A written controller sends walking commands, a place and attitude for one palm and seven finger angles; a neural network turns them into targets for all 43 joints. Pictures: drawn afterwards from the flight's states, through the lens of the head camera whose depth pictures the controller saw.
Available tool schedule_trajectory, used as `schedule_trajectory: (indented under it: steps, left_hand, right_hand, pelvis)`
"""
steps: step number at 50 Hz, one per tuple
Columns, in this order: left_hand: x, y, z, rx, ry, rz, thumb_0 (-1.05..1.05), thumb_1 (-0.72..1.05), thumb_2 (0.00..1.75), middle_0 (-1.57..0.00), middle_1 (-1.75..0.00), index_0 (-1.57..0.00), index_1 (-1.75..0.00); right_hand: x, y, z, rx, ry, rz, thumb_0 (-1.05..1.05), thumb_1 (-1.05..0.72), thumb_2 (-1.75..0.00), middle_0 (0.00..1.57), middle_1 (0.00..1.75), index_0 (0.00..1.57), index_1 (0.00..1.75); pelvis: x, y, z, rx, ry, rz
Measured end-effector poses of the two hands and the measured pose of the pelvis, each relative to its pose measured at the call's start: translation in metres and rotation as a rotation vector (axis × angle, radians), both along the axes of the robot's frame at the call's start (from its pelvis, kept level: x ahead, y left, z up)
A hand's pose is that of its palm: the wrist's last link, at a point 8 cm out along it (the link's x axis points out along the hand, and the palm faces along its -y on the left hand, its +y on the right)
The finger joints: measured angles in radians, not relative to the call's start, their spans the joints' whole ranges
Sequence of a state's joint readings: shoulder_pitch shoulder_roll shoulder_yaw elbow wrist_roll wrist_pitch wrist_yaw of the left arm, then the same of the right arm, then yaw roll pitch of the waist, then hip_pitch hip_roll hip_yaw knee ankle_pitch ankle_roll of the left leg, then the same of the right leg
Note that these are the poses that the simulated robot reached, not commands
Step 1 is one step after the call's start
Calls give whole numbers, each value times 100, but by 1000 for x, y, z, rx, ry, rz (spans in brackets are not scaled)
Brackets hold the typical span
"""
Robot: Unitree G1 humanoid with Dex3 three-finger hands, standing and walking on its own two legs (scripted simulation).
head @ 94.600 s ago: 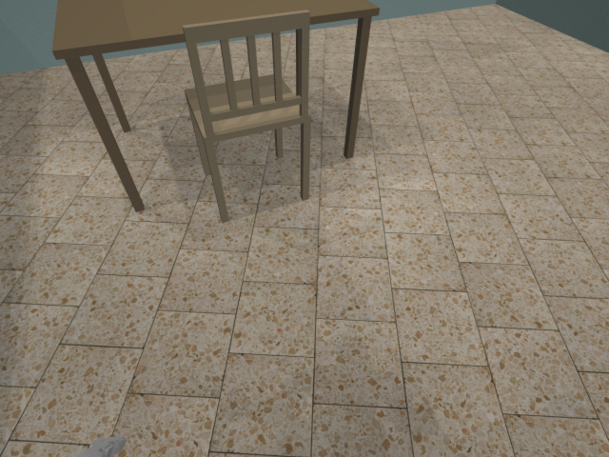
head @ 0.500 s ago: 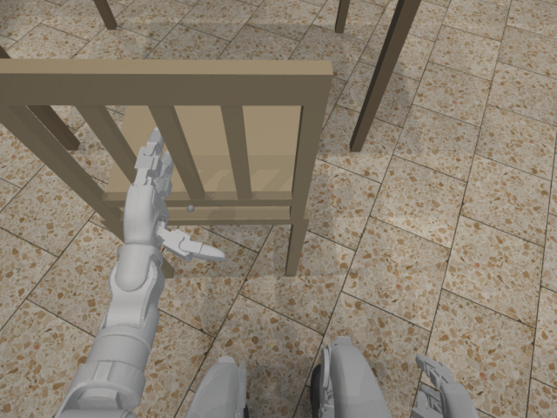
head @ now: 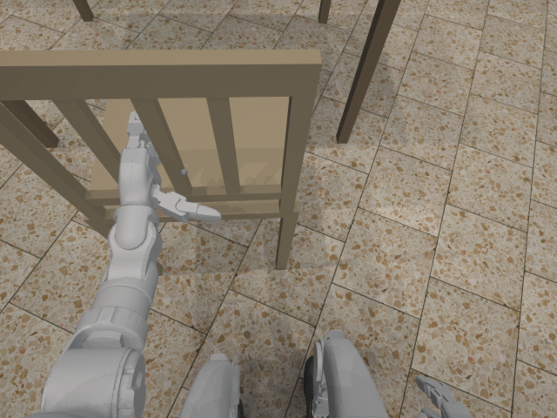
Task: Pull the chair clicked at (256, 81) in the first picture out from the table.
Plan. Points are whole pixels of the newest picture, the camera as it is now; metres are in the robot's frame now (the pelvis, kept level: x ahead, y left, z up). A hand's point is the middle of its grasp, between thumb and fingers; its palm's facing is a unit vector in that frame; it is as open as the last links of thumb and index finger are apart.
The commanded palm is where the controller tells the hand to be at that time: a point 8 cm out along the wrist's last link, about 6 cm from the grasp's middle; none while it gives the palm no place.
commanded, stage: push the fingers through the gap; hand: left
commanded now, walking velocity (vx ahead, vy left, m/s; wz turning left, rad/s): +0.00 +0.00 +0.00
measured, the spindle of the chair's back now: (167, 152) +0.49 +0.15 +0.01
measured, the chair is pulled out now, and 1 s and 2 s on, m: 0.29 0.27 0.30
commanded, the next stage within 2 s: hook a spindle and tug to test in 0.58 s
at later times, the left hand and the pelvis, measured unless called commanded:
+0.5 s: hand (188, 160) +0.47 +0.11 +0.02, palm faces +0.03 -1.00 -0.04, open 16.9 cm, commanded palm +0.44 +0.16 +0.03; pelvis +0.00 -0.01 +0.00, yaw +0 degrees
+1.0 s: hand (186, 157) +0.48 +0.12 +0.02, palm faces +0.02 -1.00 -0.03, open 15.8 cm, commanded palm +0.45 +0.16 +0.03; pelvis +0.00 +0.00 +0.00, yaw -1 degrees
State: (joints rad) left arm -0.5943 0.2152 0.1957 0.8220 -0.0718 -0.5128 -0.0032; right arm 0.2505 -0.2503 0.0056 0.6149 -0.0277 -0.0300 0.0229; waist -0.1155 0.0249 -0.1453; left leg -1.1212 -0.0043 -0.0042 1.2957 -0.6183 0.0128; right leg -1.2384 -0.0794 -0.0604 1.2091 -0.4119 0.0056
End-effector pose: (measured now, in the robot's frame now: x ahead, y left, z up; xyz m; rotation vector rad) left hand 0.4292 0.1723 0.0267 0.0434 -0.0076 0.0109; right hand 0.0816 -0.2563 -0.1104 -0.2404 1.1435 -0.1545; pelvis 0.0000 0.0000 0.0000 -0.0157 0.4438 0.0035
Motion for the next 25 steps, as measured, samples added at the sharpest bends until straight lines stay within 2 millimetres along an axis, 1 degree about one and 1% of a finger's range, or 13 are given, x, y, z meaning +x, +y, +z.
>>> schedule_trajectory:
  steps: [5, 15, 25]
  left_hand:
    - [12, -2, 1, -8, -2, 1, -1, -50, 30, -6, -8, -6, -8]
    - [15, -3, -1, 2, -4, 21, -1, -50, 30, -6, -8, -6, -8]
    - [20, -5, -1, -1, 2, 18, -1, -50, 30, -6, -8, -6, -8]
  right_hand:
    - [-9, -2, -2, -1, 27, -16, 0, -90, -90, 20, 30, 20, 30]
    - [-26, -4, -5, 11, 91, -21, 0, -90, -90, 20, 30, 20, 30]
    - [-33, -10, -4, 1, 107, -27, 0, -90, -90, 20, 30, 20, 30]
  pelvis:
    - [0, 0, -1, 0, 14, -5]
    - [0, -3, 0, 3, 16, -4]
    - [-3, -5, -1, 2, 20, -3]
